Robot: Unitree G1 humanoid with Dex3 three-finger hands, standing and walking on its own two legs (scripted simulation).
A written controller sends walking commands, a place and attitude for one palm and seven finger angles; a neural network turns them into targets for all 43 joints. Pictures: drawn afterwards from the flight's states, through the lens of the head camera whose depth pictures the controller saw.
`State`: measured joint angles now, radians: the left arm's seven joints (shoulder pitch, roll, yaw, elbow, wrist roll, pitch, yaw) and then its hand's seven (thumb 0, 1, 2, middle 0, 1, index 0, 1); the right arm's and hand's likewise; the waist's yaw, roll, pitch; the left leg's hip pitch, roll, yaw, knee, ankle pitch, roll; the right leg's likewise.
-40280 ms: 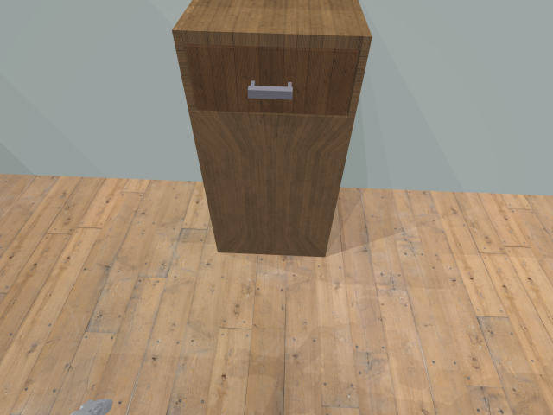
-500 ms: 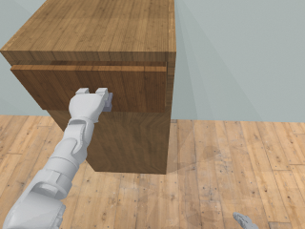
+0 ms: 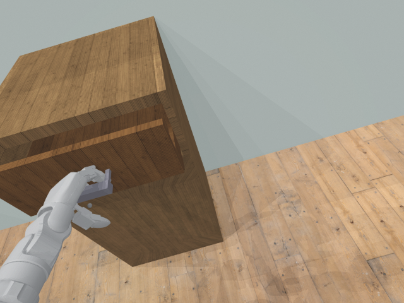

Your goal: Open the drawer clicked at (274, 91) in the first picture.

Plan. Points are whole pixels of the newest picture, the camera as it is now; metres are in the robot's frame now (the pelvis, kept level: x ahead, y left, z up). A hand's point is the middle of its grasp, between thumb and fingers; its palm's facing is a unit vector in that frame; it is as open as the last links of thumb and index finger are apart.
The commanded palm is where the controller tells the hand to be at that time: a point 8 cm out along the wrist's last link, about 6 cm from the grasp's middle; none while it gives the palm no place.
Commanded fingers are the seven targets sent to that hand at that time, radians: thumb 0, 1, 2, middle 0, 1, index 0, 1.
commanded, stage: relax the arm and regain balance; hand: left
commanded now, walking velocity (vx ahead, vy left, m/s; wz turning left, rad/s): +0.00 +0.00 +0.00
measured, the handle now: (87, 186) +0.39 +0.26 +0.05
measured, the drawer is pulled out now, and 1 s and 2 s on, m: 0.07 0.17 0.17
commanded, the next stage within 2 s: stand and wait in 0.92 s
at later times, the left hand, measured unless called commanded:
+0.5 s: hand (83, 238) +0.26 +0.23 +0.05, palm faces -0.21 -0.45 -0.87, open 13.3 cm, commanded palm none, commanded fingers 0.00 -0.50 0.30 -0.15 -0.30 -0.15 -0.30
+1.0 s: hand (80, 252) +0.23 +0.22 +0.05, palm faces -0.23 -0.45 -0.86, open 13.6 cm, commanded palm none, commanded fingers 0.00 -0.50 0.30 -0.15 -0.30 -0.15 -0.30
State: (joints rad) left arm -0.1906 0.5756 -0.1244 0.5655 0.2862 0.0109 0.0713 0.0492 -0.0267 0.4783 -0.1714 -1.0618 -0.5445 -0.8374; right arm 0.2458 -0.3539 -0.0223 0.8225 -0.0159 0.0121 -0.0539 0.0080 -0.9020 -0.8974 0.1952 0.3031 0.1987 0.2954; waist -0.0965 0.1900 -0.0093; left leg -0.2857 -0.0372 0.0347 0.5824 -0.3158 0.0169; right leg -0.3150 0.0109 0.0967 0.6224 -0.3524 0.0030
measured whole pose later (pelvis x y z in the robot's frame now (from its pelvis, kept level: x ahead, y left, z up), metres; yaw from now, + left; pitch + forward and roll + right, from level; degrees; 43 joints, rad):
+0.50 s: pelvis -0.04 -0.05 +0.01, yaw +1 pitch -5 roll +2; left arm -0.11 0.68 -0.15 0.61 0.24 -0.06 0.02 0.00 -0.48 0.30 -0.24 -0.92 -0.62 -0.67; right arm 0.26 -0.46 -0.02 1.06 0.00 0.01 0.00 0.01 -0.90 -0.90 0.20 0.30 0.20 0.30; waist -0.12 0.10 0.04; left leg -0.11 -0.01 -0.14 0.44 -0.24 -0.02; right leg -0.17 0.06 0.05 0.53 -0.27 -0.06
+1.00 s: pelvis -0.07 -0.03 +0.01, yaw +1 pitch -6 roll +2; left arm -0.14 0.66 -0.18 0.60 0.25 -0.03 0.02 0.00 -0.48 0.30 -0.22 -0.91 -0.60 -0.61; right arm 0.30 -0.41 0.00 1.09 0.00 0.01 0.02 0.01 -0.90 -0.90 0.20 0.30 0.20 0.30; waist -0.13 0.11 0.04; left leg -0.15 -0.03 -0.14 0.43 -0.19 -0.03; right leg -0.20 0.05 0.05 0.51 -0.21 -0.04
